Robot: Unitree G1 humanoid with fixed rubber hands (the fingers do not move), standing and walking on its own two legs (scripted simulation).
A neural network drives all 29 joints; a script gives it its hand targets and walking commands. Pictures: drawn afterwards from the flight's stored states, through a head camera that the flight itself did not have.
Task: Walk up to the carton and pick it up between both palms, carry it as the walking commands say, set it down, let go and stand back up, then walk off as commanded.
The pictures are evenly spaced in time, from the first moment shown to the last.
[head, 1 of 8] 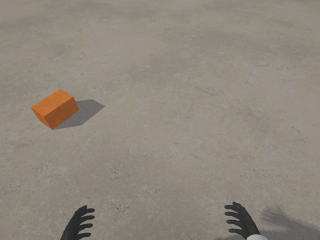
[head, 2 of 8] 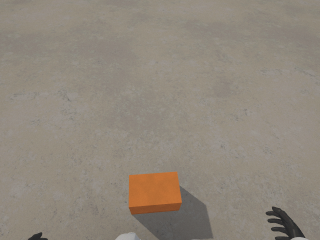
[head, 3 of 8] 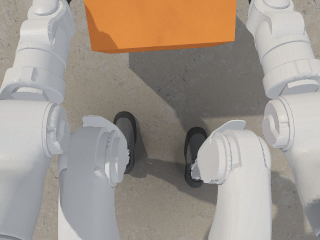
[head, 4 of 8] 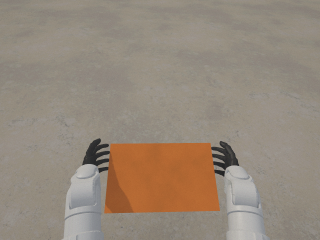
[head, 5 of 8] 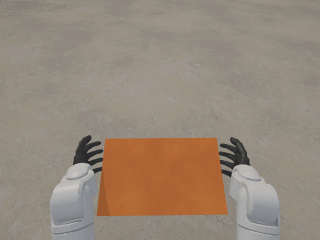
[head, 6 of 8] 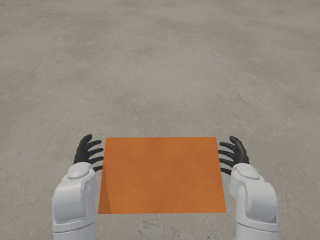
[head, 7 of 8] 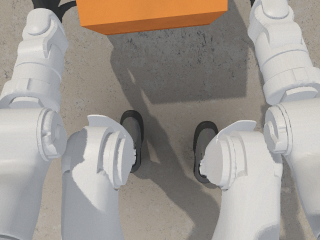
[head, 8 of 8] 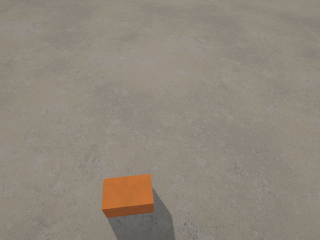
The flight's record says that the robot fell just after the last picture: no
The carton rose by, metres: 0.71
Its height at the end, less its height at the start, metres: +0.00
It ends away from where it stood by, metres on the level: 1.57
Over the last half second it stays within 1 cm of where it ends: yes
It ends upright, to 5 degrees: yes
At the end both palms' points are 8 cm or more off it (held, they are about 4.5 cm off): yes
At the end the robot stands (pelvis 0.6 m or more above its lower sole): yes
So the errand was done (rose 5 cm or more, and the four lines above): yes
